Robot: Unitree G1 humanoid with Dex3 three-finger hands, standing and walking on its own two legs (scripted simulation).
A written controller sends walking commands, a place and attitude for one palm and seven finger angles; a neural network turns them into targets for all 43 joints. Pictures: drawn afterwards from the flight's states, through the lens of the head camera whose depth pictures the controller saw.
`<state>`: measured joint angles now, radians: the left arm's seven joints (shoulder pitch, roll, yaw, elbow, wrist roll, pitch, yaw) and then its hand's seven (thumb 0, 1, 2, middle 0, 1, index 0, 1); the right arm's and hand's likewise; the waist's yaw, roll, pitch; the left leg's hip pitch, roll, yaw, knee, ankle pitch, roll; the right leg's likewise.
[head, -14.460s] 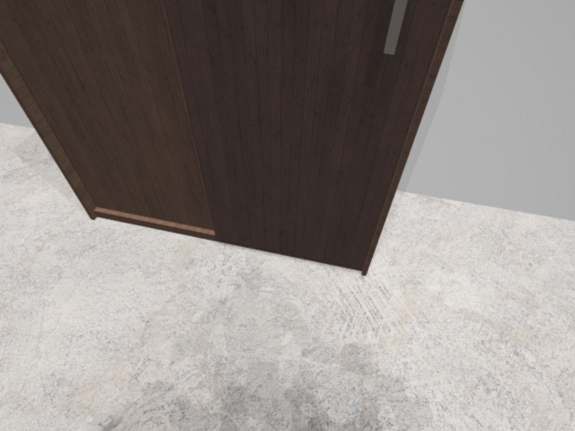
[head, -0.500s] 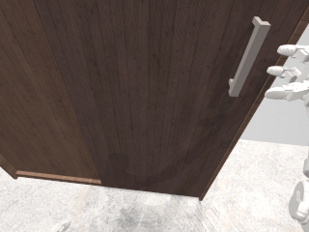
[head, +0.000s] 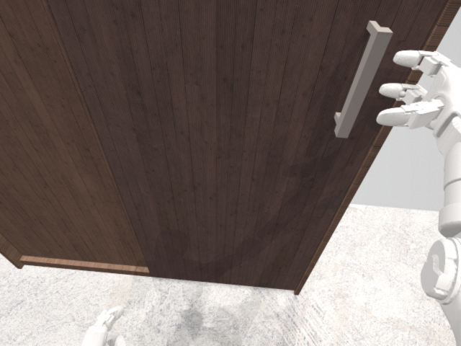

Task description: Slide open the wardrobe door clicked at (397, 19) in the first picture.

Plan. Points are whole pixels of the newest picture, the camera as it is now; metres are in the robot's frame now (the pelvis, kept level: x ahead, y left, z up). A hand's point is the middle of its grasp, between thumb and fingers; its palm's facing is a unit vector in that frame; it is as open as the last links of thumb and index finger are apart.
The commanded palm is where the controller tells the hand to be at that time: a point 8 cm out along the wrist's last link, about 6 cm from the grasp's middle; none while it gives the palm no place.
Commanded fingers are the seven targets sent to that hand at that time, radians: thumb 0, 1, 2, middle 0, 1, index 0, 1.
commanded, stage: move the hooked fingers beside the handle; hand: right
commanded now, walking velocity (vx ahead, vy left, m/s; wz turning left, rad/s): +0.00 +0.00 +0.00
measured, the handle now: (356, 83) +0.50 -0.16 +0.25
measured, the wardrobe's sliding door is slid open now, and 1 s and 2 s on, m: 0.00 0.00 0.00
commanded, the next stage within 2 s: feel for the door with the fingertips in 1.04 s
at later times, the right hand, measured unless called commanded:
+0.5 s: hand (409, 98) +0.44 -0.22 +0.26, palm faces +0.03 +1.00 +0.00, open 14.0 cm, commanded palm +0.42 -0.28 +0.25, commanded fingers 0.00 0.50 -0.30 0.30 1.20 0.30 1.20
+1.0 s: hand (409, 104) +0.45 -0.23 +0.25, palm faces +0.06 +1.00 -0.03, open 14.0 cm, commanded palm +0.42 -0.27 +0.25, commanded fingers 0.00 0.50 -0.30 0.30 1.20 0.30 1.20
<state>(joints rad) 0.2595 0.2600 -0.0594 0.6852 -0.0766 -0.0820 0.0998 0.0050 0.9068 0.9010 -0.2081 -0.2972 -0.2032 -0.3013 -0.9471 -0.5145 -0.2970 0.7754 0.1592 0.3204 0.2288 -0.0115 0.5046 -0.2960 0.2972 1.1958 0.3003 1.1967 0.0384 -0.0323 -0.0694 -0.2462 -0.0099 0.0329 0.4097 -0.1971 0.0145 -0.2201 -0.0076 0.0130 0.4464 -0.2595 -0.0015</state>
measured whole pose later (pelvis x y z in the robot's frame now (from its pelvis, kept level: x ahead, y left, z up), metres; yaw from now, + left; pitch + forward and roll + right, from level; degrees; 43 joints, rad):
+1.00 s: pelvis +0.02 -0.01 +0.00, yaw +1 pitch +3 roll +1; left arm 0.31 0.28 -0.03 0.68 -0.09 -0.07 0.09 0.01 0.91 0.90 -0.21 -0.30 -0.20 -0.30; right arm -0.82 -0.53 -0.31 0.65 0.17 0.36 0.25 -0.01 0.50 -0.30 0.29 1.20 0.30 1.20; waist 0.03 -0.05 -0.08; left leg -0.23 -0.02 0.02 0.40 -0.22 0.01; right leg -0.21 -0.01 0.00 0.46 -0.29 -0.01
